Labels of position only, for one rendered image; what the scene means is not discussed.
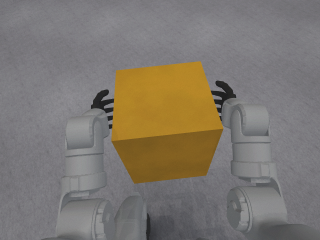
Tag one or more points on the left robot upper arm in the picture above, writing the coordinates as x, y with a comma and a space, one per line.
86, 219

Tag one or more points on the left robot hand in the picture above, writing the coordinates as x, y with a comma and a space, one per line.
98, 104

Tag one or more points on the left robot forearm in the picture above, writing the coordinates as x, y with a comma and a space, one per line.
84, 163

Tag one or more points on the robot left shin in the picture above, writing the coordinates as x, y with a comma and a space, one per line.
143, 224

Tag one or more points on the right robot hand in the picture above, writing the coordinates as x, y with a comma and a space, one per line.
229, 94

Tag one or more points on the right robot forearm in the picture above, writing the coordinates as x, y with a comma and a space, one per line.
251, 137

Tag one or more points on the left robot thigh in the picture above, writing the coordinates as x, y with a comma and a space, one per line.
128, 218

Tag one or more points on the carton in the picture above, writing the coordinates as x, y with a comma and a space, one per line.
165, 122

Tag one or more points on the right robot upper arm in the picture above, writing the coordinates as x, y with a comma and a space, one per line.
260, 214

